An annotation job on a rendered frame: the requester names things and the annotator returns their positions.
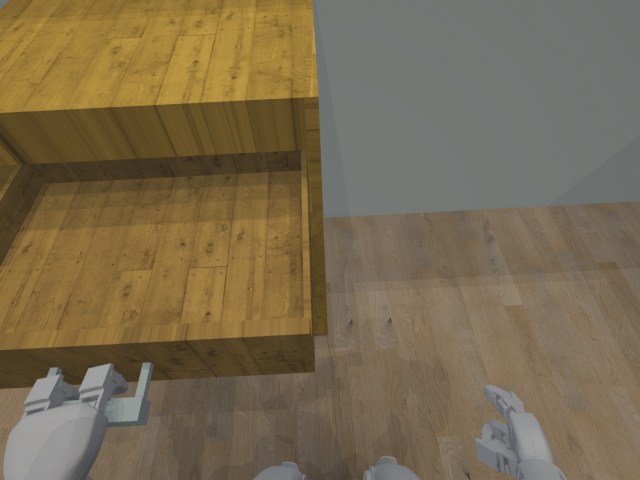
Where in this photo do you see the robot right shin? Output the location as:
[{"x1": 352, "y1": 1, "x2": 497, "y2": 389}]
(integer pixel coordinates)
[{"x1": 374, "y1": 456, "x2": 398, "y2": 468}]

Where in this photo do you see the robot shin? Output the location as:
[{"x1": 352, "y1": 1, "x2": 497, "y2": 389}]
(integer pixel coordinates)
[
  {"x1": 374, "y1": 456, "x2": 398, "y2": 468},
  {"x1": 281, "y1": 462, "x2": 299, "y2": 471}
]

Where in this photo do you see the drawer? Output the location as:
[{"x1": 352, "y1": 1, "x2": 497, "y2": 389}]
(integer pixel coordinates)
[{"x1": 0, "y1": 150, "x2": 315, "y2": 389}]

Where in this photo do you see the handle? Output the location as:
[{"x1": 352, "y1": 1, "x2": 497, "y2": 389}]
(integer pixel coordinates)
[{"x1": 47, "y1": 362, "x2": 154, "y2": 427}]

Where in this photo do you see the left robot hand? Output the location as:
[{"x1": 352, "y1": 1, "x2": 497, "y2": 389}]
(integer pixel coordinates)
[{"x1": 3, "y1": 363, "x2": 128, "y2": 480}]

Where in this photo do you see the robot left shin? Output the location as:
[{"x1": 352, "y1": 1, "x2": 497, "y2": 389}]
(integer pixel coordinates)
[{"x1": 281, "y1": 462, "x2": 299, "y2": 471}]

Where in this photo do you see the right robot forearm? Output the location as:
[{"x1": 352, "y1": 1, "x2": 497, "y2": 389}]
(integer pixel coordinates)
[{"x1": 516, "y1": 459, "x2": 567, "y2": 480}]

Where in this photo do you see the cabinet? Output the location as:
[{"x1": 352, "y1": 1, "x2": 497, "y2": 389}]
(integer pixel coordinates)
[{"x1": 0, "y1": 0, "x2": 328, "y2": 336}]

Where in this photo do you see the right robot hand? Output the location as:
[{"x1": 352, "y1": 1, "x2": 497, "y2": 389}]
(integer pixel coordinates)
[{"x1": 475, "y1": 384, "x2": 554, "y2": 479}]

